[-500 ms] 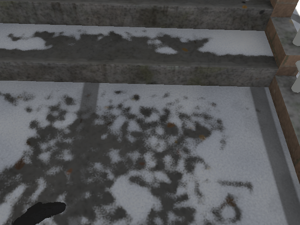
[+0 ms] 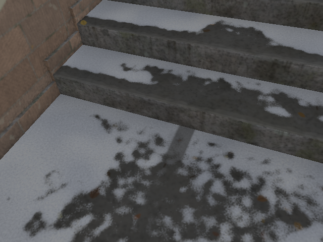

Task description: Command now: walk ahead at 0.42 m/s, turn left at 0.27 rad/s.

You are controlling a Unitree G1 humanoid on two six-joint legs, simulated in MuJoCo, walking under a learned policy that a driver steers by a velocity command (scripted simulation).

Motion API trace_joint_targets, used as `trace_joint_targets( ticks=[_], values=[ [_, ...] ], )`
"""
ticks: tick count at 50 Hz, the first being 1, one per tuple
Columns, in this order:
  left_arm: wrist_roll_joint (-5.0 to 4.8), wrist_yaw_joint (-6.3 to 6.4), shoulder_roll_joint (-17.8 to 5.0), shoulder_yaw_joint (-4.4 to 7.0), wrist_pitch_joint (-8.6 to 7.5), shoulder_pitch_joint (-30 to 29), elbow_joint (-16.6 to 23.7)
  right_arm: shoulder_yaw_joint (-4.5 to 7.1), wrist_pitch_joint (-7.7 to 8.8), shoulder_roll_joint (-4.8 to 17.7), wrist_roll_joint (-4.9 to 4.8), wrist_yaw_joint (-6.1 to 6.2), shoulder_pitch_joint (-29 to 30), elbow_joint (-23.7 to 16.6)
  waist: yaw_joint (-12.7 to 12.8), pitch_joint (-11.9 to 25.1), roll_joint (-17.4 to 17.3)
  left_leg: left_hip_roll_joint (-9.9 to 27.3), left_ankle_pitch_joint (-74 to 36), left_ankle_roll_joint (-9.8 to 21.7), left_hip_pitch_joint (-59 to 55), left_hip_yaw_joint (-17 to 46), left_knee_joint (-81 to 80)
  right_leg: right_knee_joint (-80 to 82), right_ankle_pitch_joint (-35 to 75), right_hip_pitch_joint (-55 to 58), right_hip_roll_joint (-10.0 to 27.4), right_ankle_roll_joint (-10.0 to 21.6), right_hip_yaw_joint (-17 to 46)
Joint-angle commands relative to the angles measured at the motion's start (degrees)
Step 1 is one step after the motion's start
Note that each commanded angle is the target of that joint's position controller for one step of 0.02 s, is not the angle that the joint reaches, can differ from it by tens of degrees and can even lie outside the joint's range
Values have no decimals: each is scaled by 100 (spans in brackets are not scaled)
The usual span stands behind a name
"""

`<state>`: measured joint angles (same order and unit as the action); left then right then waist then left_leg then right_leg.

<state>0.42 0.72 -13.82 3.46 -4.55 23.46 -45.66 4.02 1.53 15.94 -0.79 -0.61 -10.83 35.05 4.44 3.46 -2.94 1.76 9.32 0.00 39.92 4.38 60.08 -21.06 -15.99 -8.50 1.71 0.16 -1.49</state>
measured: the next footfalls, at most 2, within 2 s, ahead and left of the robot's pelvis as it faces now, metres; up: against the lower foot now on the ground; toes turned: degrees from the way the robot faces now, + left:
left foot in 0.18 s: +0.20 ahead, +0.15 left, +0.00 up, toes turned +0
right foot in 0.70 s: +0.48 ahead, -0.13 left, +0.00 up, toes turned -18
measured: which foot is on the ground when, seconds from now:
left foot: up 0.00-0.16, down 0.18-0.68, up 0.70-1.00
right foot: down 0.00-0.18, up 0.20-0.68, down 0.70-1.00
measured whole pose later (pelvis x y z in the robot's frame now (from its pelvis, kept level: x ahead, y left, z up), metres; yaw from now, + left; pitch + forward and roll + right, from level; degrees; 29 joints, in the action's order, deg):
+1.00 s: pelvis +0.47 -0.06 +0.00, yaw -27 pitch +4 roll +1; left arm -1.1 0.9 -16.5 4.2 -0.8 14.3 -39.5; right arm 2.6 4.1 16.5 1.1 1.2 -2.4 38.0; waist 2.6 -3.5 -1.6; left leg 3.1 8.7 -4.6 40.0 6.1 47.6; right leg -23.4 -10.3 -15.9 -7.0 5.0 6.8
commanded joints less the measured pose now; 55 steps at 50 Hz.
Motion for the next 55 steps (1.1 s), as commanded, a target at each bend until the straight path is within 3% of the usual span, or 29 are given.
trace_joint_targets(
  ticks=[1,3,5,6,8,9,10,11,12,14,16,20,23,28,30,32,33,34,35,36,37,38,39,40,43,45,48,52,55],
  values=[
    [-47,-10,-860,128,-78,-268,270,-86,172,-51,-25,-94,1070,-629,52,-500,1120,64,-376,-46,77,-465,-1285,1110,647,68,977,976,827],
    [-137,-42,-1117,170,-49,-147,185,-79,202,5,-68,-138,1201,-665,138,-533,1234,-15,-168,-18,-414,-630,-1959,1094,772,100,1060,989,750],
    [-209,-85,-1149,159,5,65,56,-60,238,64,-98,-168,1312,-718,176,-659,1255,-97,145,60,-754,-714,-2521,950,863,206,1230,1088,962],
    [-234,-70,-1199,194,41,52,41,-27,281,133,-88,-196,1271,-748,71,-666,1220,-174,193,145,-1103,-708,-2795,788,1163,150,1355,1059,1096],
    [-269,-40,-1253,190,60,-115,39,178,299,480,-39,-138,131,-382,-581,-142,1064,-397,-127,337,-2776,-793,-3378,-216,2473,-131,1122,808,853],
    [-188,-48,-921,78,-16,-199,118,319,269,825,29,-58,-858,-175,-1047,568,778,253,-180,600,-4338,-88,-3260,-1557,2136,-898,775,520,479],
    [-23,-65,-247,-131,-110,0,370,431,215,1439,172,34,-1625,-151,-1145,1470,-855,1927,-132,1235,-6336,1990,-3327,-3858,-284,-2938,38,88,46],
    [-183,-13,-424,-91,-210,110,339,367,244,1210,198,32,-1866,-76,-1212,1916,-1328,2441,773,1721,-6096,3672,-4176,-5042,-1621,-3554,-210,23,867],
    [-342,-3,-854,76,-208,-199,382,243,282,859,133,31,-1519,-45,-1131,1027,-796,2230,1023,1537,-5460,2856,-4265,-5541,-1185,-3999,83,54,990],
    [-226,-21,-745,70,-116,-678,452,74,315,352,50,8,-747,-1,-765,90,-403,1663,784,1220,-4177,1531,-4642,-5280,-202,-3950,434,96,806],
    [-174,-78,-604,102,55,-514,404,57,397,190,112,-40,-388,75,-438,-258,-571,1304,13,1057,-3425,627,-4986,-4990,319,-3470,590,64,805],
    [-169,-76,-379,97,206,-696,447,123,518,259,193,22,-415,376,-321,-458,-188,1222,-1439,1009,-3212,-368,-5072,-4637,921,-3642,480,-80,891],
    [-143,-158,-302,52,193,-1279,663,160,495,421,179,97,-448,538,-424,-609,-99,1177,-1486,924,-3206,-836,-5137,-3447,1719,-3556,432,-77,729],
    [-156,-384,-254,-22,170,-2270,1074,259,403,769,52,184,-788,801,-769,-917,77,1442,-1635,801,-3917,-1228,-5075,-2054,1843,-3489,391,205,237],
    [-154,-446,-345,9,175,-2434,1244,287,327,861,-4,192,-837,877,-758,-888,29,1505,-2492,698,-4283,-1396,-4739,-1761,1384,-3304,250,397,-24],
    [-141,-461,-553,117,213,-2183,1305,337,254,1071,-34,220,-807,886,-524,-521,-234,1492,-4475,584,-4517,-1552,-3974,-1712,763,-2555,-148,647,-413],
    [-155,-448,-746,225,235,-1643,1209,359,209,1158,-47,234,-754,871,-209,-206,-329,1421,-5264,521,-4504,-1631,-3188,-1635,526,-1840,-404,801,-553],
    [-171,-390,-1062,404,244,-709,1007,348,187,1169,-85,248,-682,842,304,256,-223,1200,-5167,360,-4039,-1756,-1961,-1196,845,-472,-649,1030,-536],
    [-159,-261,-1543,577,299,118,846,238,233,908,34,269,-809,723,582,798,409,924,-3072,118,-2502,-1735,-115,-1164,1011,1373,26,1341,694],
    [-191,-248,-2069,600,215,-165,921,-54,396,42,202,154,-1407,406,-255,1398,1869,-333,2391,-190,-23,-942,1893,-434,-84,3088,1501,2496,4147],
    [-132,-242,-1577,473,168,22,1082,27,618,577,-3,75,-660,323,266,1881,1213,-312,2373,-114,479,188,2353,328,-16,3174,1701,2480,4940],
    [-65,-239,-1325,389,112,-295,1079,69,686,763,-162,62,-136,137,227,1062,960,-83,1844,-30,733,163,2211,311,1133,2532,1561,2171,3969],
    [-97,-228,-1168,333,93,-714,1149,36,698,698,-49,117,-91,149,-91,589,372,169,1423,-29,466,126,1755,170,2379,1590,1305,1956,3136],
    [-122,-207,-1003,291,112,-1072,1222,77,651,747,118,172,-114,210,-322,301,199,337,1286,-97,110,53,1360,145,3222,810,1084,1792,2505],
    [-65,-147,-987,266,89,-1339,1238,73,388,627,204,192,-319,244,-673,197,325,372,1058,-301,-578,-38,698,318,4398,-326,801,1730,1884],
    [-74,-67,-1141,305,113,-1260,1139,5,306,460,225,224,-188,216,-669,202,389,189,703,-438,-624,-146,22,252,4838,-609,590,1638,1553],
    [-181,59,-1176,318,285,-1200,1051,-76,265,321,208,205,321,122,-510,370,665,-97,-229,-516,-913,-205,-1179,-5,4353,-733,227,1277,1308],
    [-173,153,-1167,322,483,-1050,1026,-69,246,440,114,122,924,20,-263,469,910,-357,-680,-493,-1133,-46,-2251,-321,3253,-465,285,1042,1857],
    [-153,167,-1102,310,510,-1189,1113,27,303,632,129,103,844,0,-373,392,1070,-412,-327,-307,-1361,157,-2946,-751,2690,-121,370,937,2514]
  ],
)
